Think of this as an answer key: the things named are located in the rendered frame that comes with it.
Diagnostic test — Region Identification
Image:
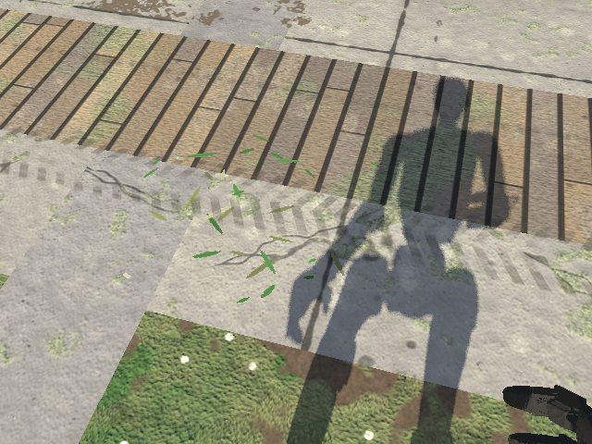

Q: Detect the robot right hand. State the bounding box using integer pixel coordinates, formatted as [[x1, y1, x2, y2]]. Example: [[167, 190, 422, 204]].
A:
[[502, 385, 592, 444]]

